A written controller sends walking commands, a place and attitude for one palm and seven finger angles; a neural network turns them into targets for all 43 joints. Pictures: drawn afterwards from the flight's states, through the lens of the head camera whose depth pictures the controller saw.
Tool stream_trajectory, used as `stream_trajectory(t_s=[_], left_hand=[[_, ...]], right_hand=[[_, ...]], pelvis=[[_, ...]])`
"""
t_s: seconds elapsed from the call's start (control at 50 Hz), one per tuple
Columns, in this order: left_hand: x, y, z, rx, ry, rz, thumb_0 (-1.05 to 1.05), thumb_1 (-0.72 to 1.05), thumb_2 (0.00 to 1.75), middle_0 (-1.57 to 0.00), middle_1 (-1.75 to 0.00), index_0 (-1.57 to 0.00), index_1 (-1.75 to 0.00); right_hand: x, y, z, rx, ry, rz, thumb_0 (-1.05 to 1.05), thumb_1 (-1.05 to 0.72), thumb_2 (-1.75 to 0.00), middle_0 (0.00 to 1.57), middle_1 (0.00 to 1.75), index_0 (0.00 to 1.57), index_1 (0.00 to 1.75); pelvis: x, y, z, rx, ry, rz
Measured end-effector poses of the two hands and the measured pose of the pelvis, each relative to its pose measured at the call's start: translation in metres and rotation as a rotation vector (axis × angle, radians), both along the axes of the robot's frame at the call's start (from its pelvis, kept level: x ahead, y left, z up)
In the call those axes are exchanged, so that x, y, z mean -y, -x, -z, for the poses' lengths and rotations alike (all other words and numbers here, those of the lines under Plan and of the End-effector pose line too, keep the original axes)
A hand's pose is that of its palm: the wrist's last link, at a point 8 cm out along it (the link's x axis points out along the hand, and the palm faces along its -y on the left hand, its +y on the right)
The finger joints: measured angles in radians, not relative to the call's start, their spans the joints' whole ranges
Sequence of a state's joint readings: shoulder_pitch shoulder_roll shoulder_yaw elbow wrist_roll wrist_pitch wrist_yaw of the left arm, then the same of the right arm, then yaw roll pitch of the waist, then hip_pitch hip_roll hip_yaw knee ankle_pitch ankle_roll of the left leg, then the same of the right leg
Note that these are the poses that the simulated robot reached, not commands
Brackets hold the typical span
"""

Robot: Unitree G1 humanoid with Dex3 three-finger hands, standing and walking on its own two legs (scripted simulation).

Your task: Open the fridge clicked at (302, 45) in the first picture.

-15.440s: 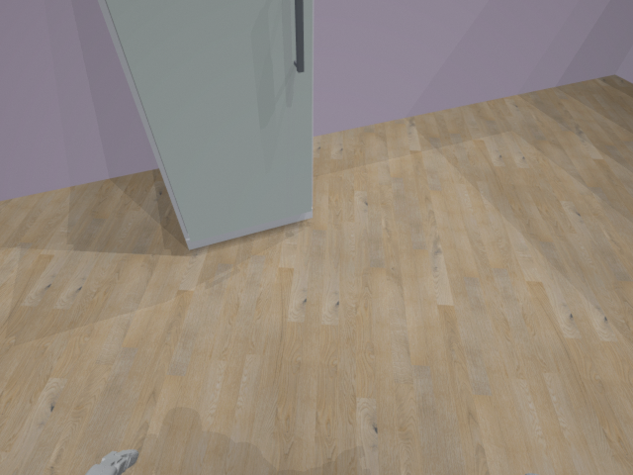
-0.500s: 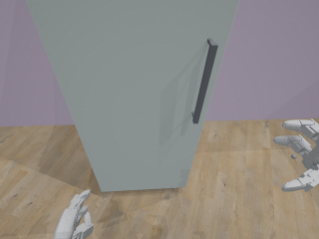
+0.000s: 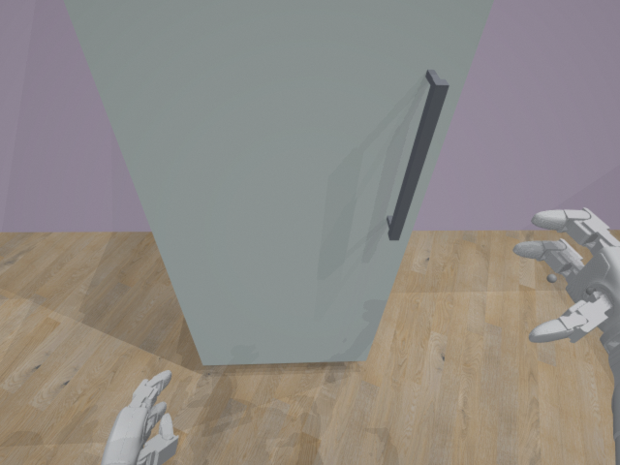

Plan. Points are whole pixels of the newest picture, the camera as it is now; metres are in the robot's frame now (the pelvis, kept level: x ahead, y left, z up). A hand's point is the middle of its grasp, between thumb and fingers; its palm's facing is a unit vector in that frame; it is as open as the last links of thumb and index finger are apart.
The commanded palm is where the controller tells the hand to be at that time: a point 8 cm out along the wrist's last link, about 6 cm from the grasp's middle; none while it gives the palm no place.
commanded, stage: move the hooked fingers beside the handle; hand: right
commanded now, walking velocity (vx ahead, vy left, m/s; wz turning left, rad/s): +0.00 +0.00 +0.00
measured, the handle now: (410, 166) +0.54 -0.14 +0.12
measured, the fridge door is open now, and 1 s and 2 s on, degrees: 0 0 0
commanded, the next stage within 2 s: none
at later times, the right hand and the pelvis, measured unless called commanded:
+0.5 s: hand (510, 238) +0.37 -0.24 +0.14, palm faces -0.09 +1.00 -0.01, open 14.0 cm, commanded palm +0.36 -0.29 +0.13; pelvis +0.01 -0.01 +0.00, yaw +1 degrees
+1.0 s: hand (475, 202) +0.44 -0.21 +0.13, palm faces -0.06 +1.00 +0.00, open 14.0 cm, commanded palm +0.43 -0.26 +0.13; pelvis +0.01 -0.01 -0.01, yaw +1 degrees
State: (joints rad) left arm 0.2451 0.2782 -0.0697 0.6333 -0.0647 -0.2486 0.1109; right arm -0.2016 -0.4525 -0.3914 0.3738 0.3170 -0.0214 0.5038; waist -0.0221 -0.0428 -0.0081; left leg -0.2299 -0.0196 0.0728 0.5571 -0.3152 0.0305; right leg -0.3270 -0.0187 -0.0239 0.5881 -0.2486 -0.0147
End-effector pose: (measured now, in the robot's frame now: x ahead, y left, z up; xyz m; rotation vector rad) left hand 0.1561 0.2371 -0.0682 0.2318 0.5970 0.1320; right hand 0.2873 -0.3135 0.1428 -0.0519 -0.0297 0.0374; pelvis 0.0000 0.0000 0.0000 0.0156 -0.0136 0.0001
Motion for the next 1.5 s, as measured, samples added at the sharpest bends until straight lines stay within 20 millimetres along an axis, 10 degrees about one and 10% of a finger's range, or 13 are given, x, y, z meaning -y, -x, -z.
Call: stream_trajectory(t_s=[0.6, 1.5], left_hand=[[0.002, 0.035, 0.015, -0.149, -0.005, -0.079, 0.01, 0.91, 0.9, -0.21, -0.3, -0.2, -0.3], [-0.021, 0.145, 0.044, -0.559, -0.008, -0.263, 0.0, 0.91, 0.9, -0.21, -0.3, -0.2, -0.29]], right_hand=[[-0.025, -0.084, 0.014, -0.058, -0.045, -0.021, -0.02, 0.51, -0.3, 0.3, 1.2, 0.3, 1.2], [-0.053, -0.191, 0.019, -0.044, -0.041, -0.017, -0.02, 0.5, -0.3, 0.3, 1.2, 0.3, 1.2]], pelvis=[[0.013, -0.006, 0.003, -0.06, -0.001, -0.018], [0.009, -0.019, 0.014, -0.204, -0.005, -0.057]])
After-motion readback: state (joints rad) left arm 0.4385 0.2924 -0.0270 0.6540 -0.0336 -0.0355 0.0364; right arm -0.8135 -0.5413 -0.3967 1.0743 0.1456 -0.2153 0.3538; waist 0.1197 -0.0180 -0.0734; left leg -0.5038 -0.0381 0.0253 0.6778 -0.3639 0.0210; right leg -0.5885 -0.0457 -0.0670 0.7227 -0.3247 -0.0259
